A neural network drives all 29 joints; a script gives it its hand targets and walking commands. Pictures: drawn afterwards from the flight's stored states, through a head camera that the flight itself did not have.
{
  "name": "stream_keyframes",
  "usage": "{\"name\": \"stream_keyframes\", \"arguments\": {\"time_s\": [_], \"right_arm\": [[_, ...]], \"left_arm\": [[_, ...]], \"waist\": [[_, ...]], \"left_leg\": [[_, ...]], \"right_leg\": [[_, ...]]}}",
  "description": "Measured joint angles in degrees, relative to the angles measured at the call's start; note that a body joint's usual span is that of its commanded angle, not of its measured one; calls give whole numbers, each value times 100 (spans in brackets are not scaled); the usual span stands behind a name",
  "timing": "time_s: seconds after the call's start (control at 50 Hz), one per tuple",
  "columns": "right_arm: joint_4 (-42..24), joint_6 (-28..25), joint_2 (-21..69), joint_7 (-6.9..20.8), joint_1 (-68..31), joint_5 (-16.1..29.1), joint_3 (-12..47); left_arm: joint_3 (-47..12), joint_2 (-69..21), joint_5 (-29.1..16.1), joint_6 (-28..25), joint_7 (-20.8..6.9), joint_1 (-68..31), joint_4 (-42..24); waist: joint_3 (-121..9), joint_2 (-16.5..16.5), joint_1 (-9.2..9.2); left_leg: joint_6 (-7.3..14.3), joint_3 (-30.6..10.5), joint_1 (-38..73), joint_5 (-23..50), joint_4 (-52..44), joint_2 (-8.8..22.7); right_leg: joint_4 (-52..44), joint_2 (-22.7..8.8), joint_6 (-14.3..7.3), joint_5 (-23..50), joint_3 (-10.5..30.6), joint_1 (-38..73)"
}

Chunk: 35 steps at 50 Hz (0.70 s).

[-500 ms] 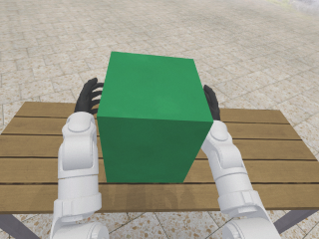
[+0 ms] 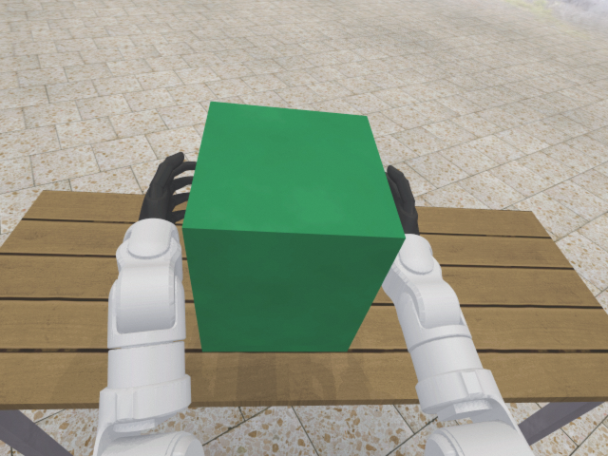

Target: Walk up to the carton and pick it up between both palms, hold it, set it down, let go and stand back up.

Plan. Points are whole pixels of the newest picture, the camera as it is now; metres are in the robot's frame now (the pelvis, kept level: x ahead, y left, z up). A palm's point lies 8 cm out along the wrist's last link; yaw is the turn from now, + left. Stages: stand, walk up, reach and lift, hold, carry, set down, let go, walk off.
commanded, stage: hold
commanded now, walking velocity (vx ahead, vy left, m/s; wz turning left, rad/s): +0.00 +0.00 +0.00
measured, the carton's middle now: (283, 235) +0.38 +0.00 +0.12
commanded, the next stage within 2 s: none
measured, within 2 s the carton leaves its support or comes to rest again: neither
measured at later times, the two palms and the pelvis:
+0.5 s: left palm (163, 214) +0.36 +0.14 +0.18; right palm (401, 230) +0.35 -0.15 +0.15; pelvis +0.01 +0.00 +0.00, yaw +0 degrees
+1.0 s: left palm (159, 221) +0.35 +0.14 +0.17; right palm (402, 232) +0.34 -0.15 +0.16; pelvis +0.00 +0.00 +0.00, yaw +0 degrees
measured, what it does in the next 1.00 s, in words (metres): stands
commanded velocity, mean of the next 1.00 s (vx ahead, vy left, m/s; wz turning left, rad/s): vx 0.00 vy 0.00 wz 0.00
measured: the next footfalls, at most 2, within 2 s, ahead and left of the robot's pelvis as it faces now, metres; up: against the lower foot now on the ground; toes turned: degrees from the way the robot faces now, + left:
none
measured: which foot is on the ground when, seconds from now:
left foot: down 0.00-1.00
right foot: down 0.00-1.00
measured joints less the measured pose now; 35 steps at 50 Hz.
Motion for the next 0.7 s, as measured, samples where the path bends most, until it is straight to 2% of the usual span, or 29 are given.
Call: {"name": "stream_keyframes", "arguments": {"time_s": [0.1, 0.18, 0.26, 0.34, 0.4, 0.48, 0.54, 0.64, 0.7], "right_arm": [[-356, -174, -42, -16, 221, 236, 63], [-204, -130, -24, 22, 123, 82, -2], [79, -77, -46, 86, 15, 20, -71], [-299, -185, -132, 26, 207, 263, 132], [-526, -228, -121, -19, 264, 298, 191], [-150, -107, -10, 15, 123, 29, 38], [-38, -5, -66, 5, 86, 36, 20], [-437, -110, -83, -39, 162, 224, 113], [-538, -114, -73, -46, 160, 223, 106]], "left_arm": [[-173, -45, -75, -62, 95, 211, -414], [-100, -71, -5, -101, 77, 122, -222], [-20, -118, 114, -26, 50, -29, 43], [-168, -128, -8, -6, 132, 228, -484], [-224, -90, -87, -95, 167, 365, -708], [-28, -100, 6, -68, 45, 149, -234], [5, -117, 68, -1, 8, 5, 7], [-161, -43, -42, -16, 65, 185, -519], [-133, -65, -85, -117, 82, 222, -558]], "waist": [[12, 40, 0], [-5, 45, -53], [37, 55, 6], [48, 132, 33], [40, 185, -46], [12, 150, -56], [41, 128, 55], [70, 131, 28], [19, 132, -3]], "left_leg": [[-16, 4, -55, -64, 109, 21], [3, 10, 5, -82, 94, 18], [18, 65, 57, -35, -7, 2], [-5, 65, -18, -42, 19, 28], [-9, 7, -5, -84, 80, 40], [15, 20, 138, -36, -53, 10], [20, 75, 152, 0, -104, 2], [-10, 55, 7, -28, 10, 26], [-9, 38, 7, -52, 41, 37]], "right_leg": [[-12, 24, 5, 1, 3, -2], [-25, 21, 15, -10, 8, 53], [-14, 8, 16, -10, 60, 34], [-82, 35, 13, 31, 58, 3], [-120, 46, 21, 26, 1, 85], [-83, 11, 21, -11, 11, 144], [-32, 5, 16, -18, 66, 89], [-65, 31, 7, 28, 47, 20], [-92, 42, 10, 33, 29, 54]]}}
